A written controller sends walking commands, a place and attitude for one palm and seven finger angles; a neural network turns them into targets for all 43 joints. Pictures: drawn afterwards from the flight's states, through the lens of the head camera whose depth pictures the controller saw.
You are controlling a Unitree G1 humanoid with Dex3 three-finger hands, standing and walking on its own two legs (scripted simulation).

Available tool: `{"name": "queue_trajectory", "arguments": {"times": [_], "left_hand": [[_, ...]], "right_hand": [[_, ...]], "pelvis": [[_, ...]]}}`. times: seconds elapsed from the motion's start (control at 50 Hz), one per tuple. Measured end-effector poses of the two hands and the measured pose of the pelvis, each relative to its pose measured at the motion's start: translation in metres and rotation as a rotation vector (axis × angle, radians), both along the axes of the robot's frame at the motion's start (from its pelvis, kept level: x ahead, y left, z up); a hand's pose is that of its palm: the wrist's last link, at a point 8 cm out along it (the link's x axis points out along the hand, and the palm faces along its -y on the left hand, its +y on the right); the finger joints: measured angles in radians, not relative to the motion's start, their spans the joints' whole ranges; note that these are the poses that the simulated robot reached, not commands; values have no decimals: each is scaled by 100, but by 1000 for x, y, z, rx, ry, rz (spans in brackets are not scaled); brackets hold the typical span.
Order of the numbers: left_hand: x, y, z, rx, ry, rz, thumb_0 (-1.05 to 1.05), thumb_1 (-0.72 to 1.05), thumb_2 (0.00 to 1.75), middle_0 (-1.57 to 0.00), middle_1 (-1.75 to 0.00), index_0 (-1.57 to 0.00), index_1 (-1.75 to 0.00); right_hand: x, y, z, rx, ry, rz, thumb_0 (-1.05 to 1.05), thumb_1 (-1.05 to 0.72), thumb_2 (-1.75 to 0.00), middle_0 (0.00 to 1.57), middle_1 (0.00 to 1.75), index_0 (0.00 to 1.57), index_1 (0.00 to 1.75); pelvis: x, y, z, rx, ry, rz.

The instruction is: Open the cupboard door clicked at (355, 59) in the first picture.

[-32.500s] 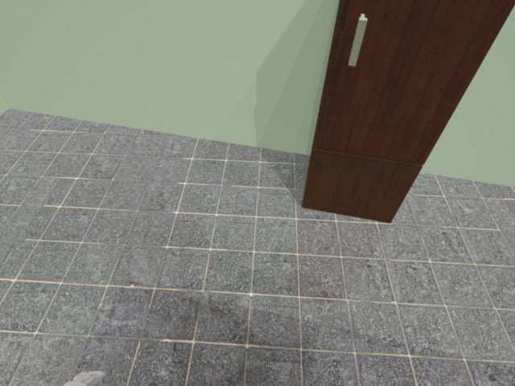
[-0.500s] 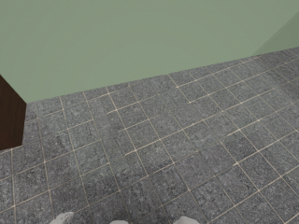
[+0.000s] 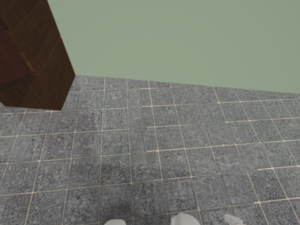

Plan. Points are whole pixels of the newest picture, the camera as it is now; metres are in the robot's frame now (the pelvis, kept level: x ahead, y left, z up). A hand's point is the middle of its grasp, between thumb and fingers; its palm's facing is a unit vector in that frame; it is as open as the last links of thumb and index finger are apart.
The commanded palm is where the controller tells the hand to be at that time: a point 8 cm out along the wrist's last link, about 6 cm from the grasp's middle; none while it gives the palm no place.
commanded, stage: turn to face it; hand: left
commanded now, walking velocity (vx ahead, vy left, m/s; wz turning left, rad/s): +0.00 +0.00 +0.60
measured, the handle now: out of the picture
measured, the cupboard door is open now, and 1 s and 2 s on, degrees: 40 40 40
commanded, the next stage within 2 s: take the last steps up to it in 1.04 s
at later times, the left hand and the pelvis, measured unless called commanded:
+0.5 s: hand out of the picture +0.01 +0.18 -0.17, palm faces +0.33 -0.92 -0.21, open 7.4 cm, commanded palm none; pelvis +0.02 -0.02 -0.01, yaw +19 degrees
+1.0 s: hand out of the picture -0.01 +0.14 -0.15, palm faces +0.55 -0.80 -0.25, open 7.4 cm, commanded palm none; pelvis +0.04 -0.05 +0.01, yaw +33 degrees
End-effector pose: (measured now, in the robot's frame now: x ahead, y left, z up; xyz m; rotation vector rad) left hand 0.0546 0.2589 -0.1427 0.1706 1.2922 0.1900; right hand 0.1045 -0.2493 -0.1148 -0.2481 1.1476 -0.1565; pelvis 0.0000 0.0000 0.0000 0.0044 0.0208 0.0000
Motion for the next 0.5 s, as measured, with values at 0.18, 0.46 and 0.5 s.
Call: {"name": "queue_trajectory", "arguments": {"times": [0.18, 0.46, 0.5], "left_hand": [[19, -13, 26, 55, -131, 57, 1, 91, 90, -19, -30, -20, -30], [-49, -39, 14, 6, -60, 249, 1, 91, 90, -20, -30, -21, -30], [-63, -33, 1, -10, -44, 291, 1, 91, 90, -20, -30, -21, -30]], "right_hand": [[-4, -21, -15, 35, 94, 47, 1, -90, -90, 20, 30, 21, 30], [70, -6, -5, 23, 71, 245, 1, -91, -90, 20, 30, 20, 30], [86, 5, -9, 10, 27, 293, 1, -91, -90, 20, 30, 20, 30]], "pelvis": [[7, -27, 2, -8, 6, 106], [17, -31, 5, 30, -2, 301], [18, -24, -6, 4, 3, 330]]}}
